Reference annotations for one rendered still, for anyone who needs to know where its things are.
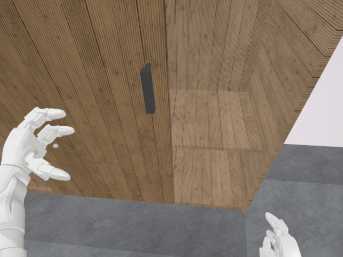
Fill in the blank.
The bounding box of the right robot hand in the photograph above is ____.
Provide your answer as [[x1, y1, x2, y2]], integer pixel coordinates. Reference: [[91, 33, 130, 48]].
[[259, 212, 301, 257]]

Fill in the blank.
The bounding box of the left robot hand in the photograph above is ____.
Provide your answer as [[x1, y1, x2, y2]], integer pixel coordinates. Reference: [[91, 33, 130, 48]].
[[1, 107, 75, 181]]

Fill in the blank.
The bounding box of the left robot forearm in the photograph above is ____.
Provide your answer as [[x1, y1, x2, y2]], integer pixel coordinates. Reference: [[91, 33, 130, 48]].
[[0, 164, 31, 257]]

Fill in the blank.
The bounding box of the wardrobe door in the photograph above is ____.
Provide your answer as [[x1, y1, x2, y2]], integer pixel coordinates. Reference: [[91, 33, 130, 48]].
[[0, 134, 49, 187], [0, 0, 175, 204]]

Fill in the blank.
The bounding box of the handle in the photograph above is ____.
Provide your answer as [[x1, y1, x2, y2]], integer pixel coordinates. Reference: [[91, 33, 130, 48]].
[[140, 63, 155, 114]]

